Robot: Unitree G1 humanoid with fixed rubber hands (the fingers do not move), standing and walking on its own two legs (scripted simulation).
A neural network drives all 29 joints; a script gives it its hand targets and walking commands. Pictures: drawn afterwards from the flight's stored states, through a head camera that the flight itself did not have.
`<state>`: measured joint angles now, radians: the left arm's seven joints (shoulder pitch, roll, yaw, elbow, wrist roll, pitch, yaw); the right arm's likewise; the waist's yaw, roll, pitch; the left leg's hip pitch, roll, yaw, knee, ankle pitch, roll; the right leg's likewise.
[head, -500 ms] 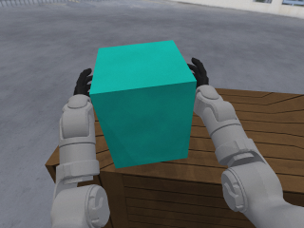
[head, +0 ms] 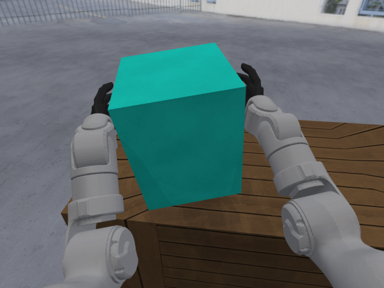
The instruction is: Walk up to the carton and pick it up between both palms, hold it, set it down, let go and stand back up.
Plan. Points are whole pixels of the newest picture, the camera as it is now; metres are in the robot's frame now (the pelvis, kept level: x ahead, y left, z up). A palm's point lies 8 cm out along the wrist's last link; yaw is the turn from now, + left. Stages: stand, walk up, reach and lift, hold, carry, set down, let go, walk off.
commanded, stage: hold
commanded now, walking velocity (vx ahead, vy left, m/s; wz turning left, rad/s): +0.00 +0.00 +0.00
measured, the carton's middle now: (181, 126) +0.39 -0.01 +0.22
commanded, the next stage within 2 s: none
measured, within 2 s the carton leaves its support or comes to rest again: neither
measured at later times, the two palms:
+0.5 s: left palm (101, 116) +0.37 +0.15 +0.26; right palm (251, 96) +0.38 -0.15 +0.29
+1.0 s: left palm (100, 116) +0.37 +0.15 +0.27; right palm (252, 96) +0.37 -0.14 +0.29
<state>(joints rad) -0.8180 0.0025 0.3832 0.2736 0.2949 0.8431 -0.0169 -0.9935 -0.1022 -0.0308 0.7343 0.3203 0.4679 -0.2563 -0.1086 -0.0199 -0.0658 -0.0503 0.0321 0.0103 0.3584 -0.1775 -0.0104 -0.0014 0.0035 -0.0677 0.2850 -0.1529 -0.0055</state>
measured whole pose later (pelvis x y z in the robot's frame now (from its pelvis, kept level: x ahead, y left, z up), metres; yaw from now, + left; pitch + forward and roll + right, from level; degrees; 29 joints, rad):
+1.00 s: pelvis +0.01 +0.00 +0.00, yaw +0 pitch -7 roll -1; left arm -0.81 0.00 0.40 0.22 0.30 0.90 -0.04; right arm -1.00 -0.11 0.00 0.67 0.37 0.57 -0.31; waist -0.11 0.00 -0.09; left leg -0.04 0.03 -0.01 0.36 -0.19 -0.02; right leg 0.01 0.02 -0.05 0.29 -0.17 -0.01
